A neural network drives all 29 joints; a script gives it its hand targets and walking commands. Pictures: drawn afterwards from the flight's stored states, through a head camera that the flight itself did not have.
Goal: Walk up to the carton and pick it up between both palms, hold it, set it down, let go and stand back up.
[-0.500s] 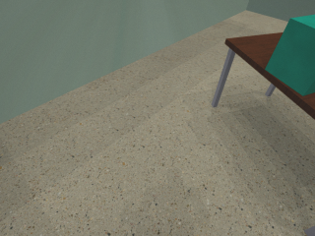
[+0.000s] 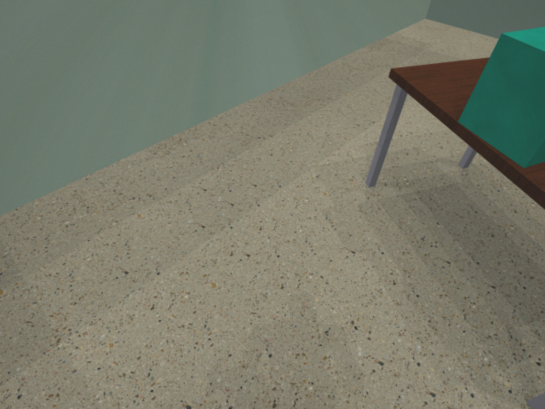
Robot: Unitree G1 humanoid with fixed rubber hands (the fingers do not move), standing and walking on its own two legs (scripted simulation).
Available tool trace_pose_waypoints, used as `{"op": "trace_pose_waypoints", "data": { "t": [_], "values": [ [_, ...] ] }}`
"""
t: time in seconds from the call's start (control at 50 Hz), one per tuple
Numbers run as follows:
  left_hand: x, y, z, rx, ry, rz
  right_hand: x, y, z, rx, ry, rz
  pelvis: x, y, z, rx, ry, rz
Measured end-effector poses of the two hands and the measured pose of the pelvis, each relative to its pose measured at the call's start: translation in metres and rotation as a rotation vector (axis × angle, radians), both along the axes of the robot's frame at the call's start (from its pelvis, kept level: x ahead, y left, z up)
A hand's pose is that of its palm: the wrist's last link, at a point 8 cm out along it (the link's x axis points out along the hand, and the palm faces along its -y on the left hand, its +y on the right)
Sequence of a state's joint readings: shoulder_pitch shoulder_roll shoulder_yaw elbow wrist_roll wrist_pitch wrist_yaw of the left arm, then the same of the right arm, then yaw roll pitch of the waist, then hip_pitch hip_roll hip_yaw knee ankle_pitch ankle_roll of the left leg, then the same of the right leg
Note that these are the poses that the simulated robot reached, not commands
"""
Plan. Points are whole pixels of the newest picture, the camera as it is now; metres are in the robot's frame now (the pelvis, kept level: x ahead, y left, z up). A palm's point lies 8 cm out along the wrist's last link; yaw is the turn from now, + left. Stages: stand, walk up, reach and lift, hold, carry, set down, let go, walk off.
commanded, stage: walk up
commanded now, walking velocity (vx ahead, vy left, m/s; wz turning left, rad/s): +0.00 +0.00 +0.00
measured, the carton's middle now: out of the picture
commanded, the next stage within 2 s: none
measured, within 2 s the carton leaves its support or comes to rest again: neither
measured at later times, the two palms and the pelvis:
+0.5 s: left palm (147, 395) +0.20 +0.19 -0.10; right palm out of the picture +0.03 -0.38 -0.16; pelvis +0.06 -0.08 -0.03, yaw -19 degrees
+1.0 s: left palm (230, 257) +0.48 +0.09 -0.13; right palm (504, 391) +0.20 -0.38 -0.10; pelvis +0.28 -0.11 -0.02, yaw -35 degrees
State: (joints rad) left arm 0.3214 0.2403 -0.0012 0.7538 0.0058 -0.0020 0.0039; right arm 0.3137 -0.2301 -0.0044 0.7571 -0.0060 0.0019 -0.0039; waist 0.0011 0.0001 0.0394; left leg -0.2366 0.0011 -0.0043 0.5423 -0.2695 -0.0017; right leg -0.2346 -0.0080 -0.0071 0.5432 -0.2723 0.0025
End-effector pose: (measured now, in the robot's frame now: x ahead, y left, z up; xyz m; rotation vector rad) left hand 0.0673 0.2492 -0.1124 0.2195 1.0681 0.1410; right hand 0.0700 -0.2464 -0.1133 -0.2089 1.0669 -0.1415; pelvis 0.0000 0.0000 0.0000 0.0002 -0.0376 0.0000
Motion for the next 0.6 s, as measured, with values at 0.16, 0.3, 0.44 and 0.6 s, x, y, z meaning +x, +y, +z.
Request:
{"op": "trace_pose_waypoints", "data": {
  "t": [0.16,0.3,0.44,0.6],
  "values": [
    [-0.003,0.001,-0.001,-0.001,0.026,-0.017,-0.001,-0.004,0.000,-0.015,-0.007,0.006,0.002,0.000,-0.001,0.010,0.004,-0.038],
    [0.032,-0.002,0.012,0.063,0.117,-0.209,-0.025,-0.050,0.003,-0.071,-0.073,-0.155,0.014,-0.019,0.000,0.032,0.003,-0.187],
    [0.114,-0.042,0.025,0.141,-0.012,-0.305,-0.047,-0.117,-0.029,-0.064,-0.015,-0.295,0.047,-0.066,-0.019,0.036,-0.015,-0.295],
    [0.135,-0.088,0.014,0.181,0.037,-0.314,0.017,-0.142,-0.033,0.017,-0.069,-0.285,0.088,-0.095,-0.020,-0.029,-0.020,-0.363]
  ]
}}
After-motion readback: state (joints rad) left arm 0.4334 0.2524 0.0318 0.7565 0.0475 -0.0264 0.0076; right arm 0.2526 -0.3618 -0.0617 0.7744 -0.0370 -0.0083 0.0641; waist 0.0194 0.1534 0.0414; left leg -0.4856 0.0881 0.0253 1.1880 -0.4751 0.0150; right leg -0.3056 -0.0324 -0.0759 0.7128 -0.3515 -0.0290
